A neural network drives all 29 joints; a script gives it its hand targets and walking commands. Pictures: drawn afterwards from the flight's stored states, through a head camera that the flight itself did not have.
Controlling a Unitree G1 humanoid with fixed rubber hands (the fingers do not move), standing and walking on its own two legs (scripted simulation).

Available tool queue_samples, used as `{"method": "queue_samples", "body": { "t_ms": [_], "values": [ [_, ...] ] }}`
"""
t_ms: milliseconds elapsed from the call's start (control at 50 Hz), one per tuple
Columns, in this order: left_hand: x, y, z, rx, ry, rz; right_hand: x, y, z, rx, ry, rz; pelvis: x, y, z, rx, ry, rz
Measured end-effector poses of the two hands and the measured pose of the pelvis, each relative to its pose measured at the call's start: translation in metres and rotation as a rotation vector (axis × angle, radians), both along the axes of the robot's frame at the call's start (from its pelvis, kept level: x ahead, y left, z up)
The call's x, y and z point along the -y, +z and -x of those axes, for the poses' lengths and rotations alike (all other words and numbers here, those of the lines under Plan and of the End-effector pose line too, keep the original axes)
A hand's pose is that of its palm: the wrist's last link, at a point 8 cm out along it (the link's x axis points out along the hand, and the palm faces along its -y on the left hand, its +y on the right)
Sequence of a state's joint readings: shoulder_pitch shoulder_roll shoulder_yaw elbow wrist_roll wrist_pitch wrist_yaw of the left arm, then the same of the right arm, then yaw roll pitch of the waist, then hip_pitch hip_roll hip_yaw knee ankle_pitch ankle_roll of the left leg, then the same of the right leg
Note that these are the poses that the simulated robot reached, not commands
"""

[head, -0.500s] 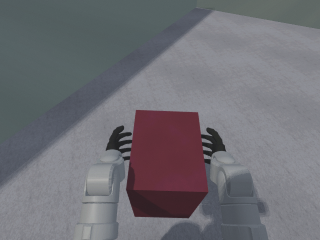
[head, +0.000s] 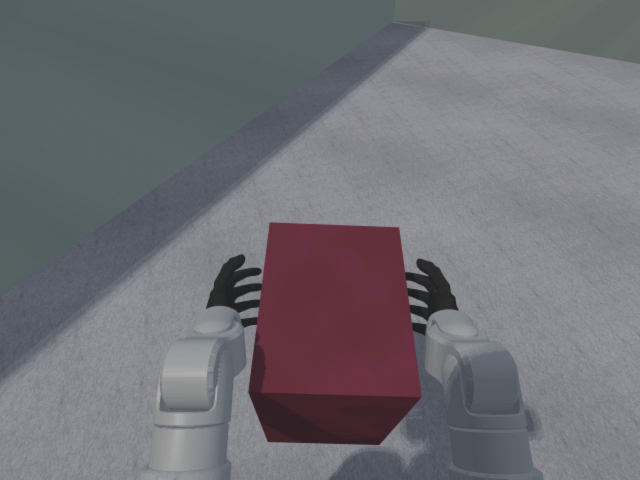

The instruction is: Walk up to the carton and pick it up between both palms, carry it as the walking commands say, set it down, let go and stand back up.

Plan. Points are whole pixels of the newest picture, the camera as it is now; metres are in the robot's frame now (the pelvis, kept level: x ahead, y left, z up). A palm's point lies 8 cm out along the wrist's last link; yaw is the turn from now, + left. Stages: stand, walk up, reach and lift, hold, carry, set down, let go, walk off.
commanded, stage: carry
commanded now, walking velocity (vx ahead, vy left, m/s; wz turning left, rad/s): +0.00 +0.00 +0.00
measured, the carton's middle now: (328, 342) +0.29 +0.00 +0.01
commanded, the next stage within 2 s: hold in 0.20 s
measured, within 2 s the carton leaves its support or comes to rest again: neither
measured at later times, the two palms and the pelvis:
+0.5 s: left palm (234, 360) +0.26 +0.12 +0.03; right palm (443, 376) +0.23 -0.13 +0.03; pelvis -0.01 +0.01 +0.00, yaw -9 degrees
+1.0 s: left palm (239, 328) +0.28 +0.11 +0.07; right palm (451, 353) +0.24 -0.14 +0.07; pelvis -0.05 +0.04 +0.00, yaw -11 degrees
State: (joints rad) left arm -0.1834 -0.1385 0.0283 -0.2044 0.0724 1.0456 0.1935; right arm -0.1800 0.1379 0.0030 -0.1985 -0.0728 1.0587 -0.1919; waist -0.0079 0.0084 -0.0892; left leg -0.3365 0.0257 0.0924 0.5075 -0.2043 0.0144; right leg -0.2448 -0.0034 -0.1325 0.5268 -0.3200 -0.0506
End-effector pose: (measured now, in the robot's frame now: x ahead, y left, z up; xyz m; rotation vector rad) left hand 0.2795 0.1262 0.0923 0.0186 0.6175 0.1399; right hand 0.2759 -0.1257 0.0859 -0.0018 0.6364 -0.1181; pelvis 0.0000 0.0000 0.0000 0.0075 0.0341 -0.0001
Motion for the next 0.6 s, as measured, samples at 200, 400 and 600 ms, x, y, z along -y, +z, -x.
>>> {"method": "queue_samples", "body": {
  "t_ms": [200, 400, 600],
  "values": [
    [0.001, 0.013, 0.014, -0.014, -0.004, 0.0, 0.001, 0.011, 0.016, -0.014, -0.002, -0.002, 0.0, 0.001, 0.001, 0.001, 0.002, 0.0],
    [0.009, -0.067, 0.025, -0.1, -0.114, -0.039, 0.009, -0.064, 0.043, -0.102, -0.012, 0.058, -0.002, 0.005, 0.01, 0.109, -0.107, 0.01],
    [-0.004, -0.046, 0.015, -0.023, -0.123, -0.016, -0.003, -0.043, 0.029, -0.028, -0.012, 0.071, -0.019, 0.001, 0.025, 0.19, -0.143, 0.021]
  ]
}}
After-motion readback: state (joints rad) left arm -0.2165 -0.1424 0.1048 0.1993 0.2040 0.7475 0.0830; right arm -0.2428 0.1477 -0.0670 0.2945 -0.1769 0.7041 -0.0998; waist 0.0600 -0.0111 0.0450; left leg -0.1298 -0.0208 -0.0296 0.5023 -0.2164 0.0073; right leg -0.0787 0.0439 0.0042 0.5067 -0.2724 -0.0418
